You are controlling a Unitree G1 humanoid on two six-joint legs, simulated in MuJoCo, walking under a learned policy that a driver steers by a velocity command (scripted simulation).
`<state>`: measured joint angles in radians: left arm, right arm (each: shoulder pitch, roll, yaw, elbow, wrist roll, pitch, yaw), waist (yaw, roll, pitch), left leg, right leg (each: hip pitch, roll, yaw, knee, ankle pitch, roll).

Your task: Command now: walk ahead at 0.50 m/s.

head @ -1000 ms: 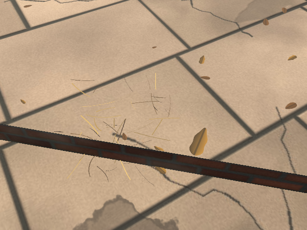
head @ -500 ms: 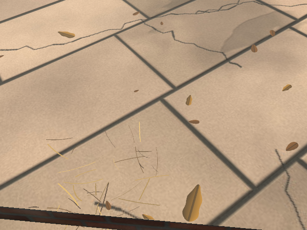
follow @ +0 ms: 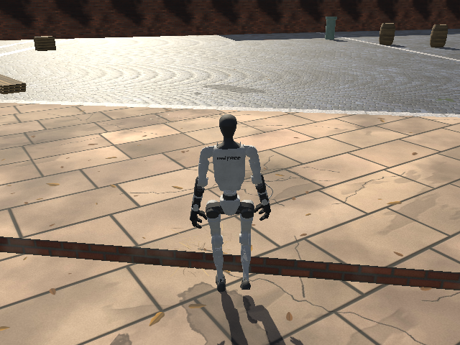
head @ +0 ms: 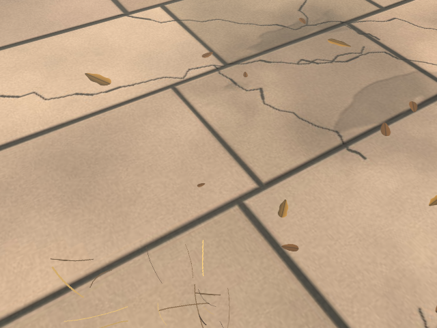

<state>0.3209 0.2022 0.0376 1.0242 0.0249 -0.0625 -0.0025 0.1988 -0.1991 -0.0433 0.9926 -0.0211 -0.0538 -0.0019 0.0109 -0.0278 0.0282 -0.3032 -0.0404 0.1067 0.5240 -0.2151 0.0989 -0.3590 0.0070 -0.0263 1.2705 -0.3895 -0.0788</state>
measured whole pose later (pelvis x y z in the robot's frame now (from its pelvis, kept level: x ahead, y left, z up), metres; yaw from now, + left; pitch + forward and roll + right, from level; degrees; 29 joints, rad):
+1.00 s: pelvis +0.61 -0.12 +0.14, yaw -28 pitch +5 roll +1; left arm 0.46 0.23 0.05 0.96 0.05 -0.13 -0.09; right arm 0.01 -0.21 0.00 0.74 -0.04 -0.11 0.00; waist 0.04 -0.01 -0.05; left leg -0.46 -0.01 0.08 0.55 -0.17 0.05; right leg -0.30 0.12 0.14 1.21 -0.41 -0.03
